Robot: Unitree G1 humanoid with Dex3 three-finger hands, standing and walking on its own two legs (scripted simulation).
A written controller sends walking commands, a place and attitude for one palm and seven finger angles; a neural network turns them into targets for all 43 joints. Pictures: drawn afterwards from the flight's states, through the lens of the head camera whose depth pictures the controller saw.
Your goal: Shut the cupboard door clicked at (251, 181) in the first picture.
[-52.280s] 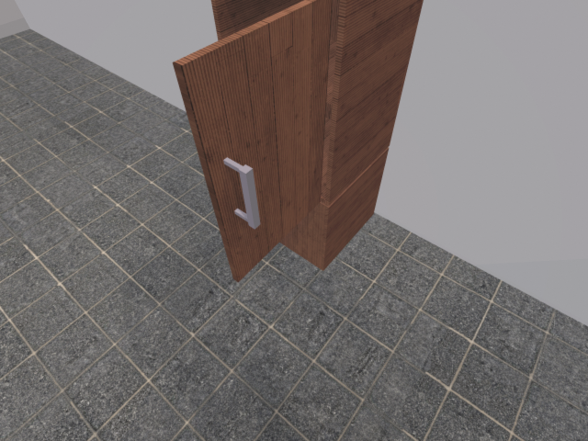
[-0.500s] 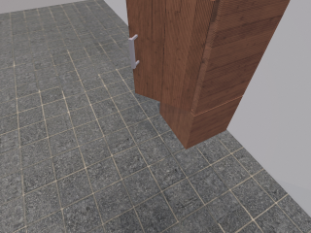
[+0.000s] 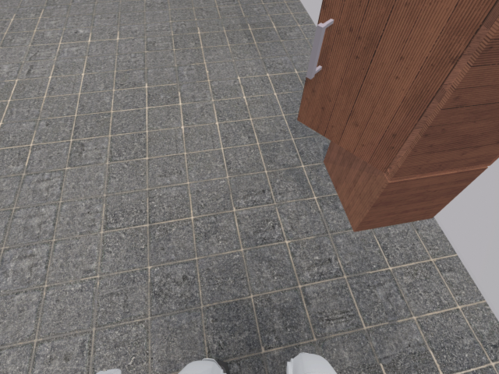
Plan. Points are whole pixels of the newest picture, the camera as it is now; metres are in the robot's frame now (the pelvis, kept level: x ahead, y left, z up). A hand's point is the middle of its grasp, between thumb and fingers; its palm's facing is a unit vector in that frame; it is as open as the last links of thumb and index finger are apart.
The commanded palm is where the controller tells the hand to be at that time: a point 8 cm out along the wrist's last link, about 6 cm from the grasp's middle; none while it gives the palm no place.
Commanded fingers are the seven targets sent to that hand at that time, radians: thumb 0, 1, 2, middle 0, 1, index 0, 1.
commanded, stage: walk to a spot facing it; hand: left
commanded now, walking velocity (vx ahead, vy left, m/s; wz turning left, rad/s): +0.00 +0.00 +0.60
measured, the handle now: (319, 50) +0.94 -0.17 -0.02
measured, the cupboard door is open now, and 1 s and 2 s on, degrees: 37 37 37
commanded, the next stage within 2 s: turn to face it in 1.48 s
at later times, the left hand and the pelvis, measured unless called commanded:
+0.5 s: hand out of the picture -0.02 +0.16 -0.16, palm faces +0.35 -0.90 -0.24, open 7.4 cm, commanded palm none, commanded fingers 0.00 0.90 0.90 -0.20 -0.30 -0.20 -0.30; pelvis -0.02 -0.05 +0.00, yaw +21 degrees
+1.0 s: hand out of the picture +0.07 +0.22 -0.15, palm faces +0.51 -0.81 -0.29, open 7.4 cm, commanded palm none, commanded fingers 0.00 0.90 0.90 -0.20 -0.30 -0.20 -0.30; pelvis +0.09 -0.01 -0.01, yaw +32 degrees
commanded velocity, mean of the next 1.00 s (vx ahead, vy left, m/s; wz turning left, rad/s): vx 0.21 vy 0.00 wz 0.52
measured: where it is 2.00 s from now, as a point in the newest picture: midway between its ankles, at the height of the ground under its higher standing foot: (214, 333)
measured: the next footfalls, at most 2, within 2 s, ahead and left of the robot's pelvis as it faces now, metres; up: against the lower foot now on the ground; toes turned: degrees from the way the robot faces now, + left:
right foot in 0.20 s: +0.03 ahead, -0.16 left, +0.00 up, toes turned +8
left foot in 0.58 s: -0.03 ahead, +0.10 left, +0.00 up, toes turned +29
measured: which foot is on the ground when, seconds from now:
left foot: down 0.00-0.20, up 0.22-0.56, down 0.58-0.98, up 1.00-1.00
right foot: up 0.00-0.18, down 0.20-0.58, up 0.60-0.96, down 0.98-1.00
